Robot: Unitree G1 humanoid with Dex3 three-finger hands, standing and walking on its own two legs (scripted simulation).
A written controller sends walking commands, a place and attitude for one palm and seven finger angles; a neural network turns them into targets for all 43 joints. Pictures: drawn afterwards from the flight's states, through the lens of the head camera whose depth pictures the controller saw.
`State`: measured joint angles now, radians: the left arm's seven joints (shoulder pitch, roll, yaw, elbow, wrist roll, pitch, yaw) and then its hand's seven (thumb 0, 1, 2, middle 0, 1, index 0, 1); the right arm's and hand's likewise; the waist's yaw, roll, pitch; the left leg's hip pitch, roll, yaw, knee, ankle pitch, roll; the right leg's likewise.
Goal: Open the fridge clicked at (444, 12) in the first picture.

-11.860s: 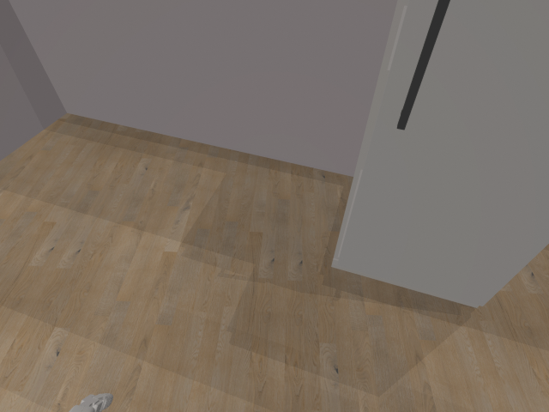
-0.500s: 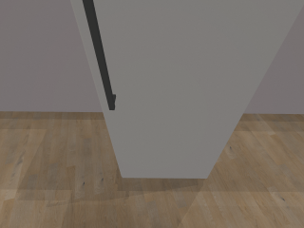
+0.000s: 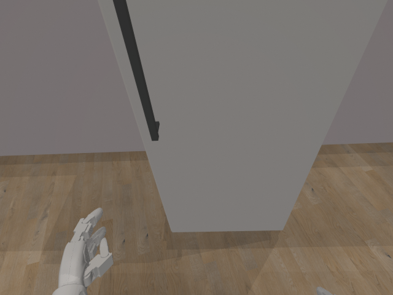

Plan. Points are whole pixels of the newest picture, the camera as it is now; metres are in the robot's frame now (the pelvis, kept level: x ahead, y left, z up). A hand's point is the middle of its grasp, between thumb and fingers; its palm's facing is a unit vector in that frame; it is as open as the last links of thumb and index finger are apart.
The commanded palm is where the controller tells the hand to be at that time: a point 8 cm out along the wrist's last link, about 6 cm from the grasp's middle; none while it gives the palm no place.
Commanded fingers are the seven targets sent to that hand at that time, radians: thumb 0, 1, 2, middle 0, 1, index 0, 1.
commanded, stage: raise the hand to about handle height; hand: left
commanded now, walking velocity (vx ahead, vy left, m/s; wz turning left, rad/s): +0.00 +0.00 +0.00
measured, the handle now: (136, 53) +0.52 +0.13 +0.27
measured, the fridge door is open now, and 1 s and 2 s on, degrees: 0 0 0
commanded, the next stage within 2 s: move the hooked fingers beside the handle in 1.90 s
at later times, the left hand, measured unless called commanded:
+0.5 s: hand (99, 243) +0.20 +0.18 +0.07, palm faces -0.05 -0.99 -0.08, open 10.3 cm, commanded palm +0.16 +0.26 +0.07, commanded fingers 0.00 0.06 0.54 -0.26 -0.84 -0.26 -0.84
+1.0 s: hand (51, 200) +0.25 +0.26 +0.14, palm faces +0.09 -0.99 -0.09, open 13.2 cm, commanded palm +0.21 +0.30 +0.16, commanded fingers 0.00 -0.50 0.30 -0.30 -1.20 -0.30 -1.20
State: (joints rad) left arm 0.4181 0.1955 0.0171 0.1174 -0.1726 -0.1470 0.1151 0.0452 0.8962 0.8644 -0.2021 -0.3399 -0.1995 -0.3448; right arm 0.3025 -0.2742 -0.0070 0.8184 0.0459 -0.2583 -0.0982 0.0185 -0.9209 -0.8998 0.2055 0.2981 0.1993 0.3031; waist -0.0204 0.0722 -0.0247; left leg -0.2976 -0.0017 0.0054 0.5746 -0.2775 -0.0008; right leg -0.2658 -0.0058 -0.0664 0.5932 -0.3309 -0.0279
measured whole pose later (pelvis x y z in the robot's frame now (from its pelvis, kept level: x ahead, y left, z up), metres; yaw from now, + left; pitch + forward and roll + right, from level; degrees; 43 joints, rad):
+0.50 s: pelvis -0.02 +0.02 -0.04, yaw +1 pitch +5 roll -2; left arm 0.32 0.23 0.07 -0.16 -0.23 -0.34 -0.24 0.01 0.29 0.63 -0.24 -0.69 -0.24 -0.70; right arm 0.19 -0.19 0.09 0.56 0.04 -0.20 -0.06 0.01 -0.90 -0.90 0.21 0.30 0.20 0.30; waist 0.04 0.05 -0.05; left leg -0.59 0.00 -0.03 0.92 -0.41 0.02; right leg -0.51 -0.01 -0.11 0.86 -0.43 -0.01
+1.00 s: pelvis +0.00 +0.01 +0.00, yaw +0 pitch -1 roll -1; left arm 0.15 0.37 0.34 -0.10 -0.34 0.04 -0.28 0.00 -0.30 0.38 -0.29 -1.07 -0.29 -1.07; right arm 0.23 -0.27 0.06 0.62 0.07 -0.28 -0.12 0.01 -0.90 -0.90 0.20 0.30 0.20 0.30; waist 0.04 0.03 -0.02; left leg -0.29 0.00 0.00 0.61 -0.30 0.02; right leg -0.23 0.00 -0.07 0.58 -0.32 -0.01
